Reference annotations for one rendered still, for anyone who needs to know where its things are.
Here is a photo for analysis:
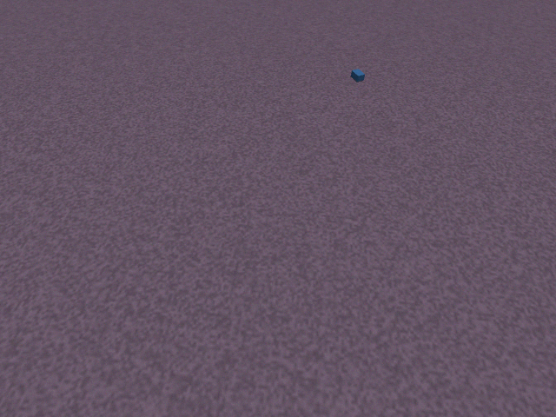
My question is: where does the small box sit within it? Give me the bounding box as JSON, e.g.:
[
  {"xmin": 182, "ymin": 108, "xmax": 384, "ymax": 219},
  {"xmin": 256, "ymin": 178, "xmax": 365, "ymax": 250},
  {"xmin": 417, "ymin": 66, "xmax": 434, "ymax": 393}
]
[{"xmin": 351, "ymin": 69, "xmax": 365, "ymax": 82}]

